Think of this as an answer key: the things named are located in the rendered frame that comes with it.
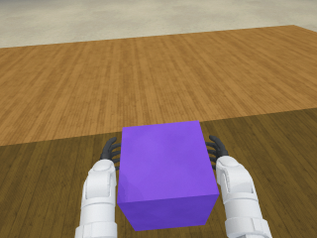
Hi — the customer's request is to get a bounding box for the carton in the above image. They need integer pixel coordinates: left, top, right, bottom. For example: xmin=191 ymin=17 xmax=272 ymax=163
xmin=117 ymin=120 xmax=220 ymax=231

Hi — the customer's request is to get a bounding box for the right robot hand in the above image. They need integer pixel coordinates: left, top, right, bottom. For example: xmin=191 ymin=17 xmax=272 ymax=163
xmin=205 ymin=135 xmax=229 ymax=171

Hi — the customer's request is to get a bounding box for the left robot hand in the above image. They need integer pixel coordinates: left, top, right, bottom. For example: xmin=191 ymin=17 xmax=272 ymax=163
xmin=99 ymin=137 xmax=122 ymax=171

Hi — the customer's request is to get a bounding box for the robot left forearm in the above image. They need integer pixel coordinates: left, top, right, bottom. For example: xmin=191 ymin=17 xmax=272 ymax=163
xmin=74 ymin=159 xmax=118 ymax=238

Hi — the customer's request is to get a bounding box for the robot right forearm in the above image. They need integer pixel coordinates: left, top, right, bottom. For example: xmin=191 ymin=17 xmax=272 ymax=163
xmin=216 ymin=156 xmax=272 ymax=238

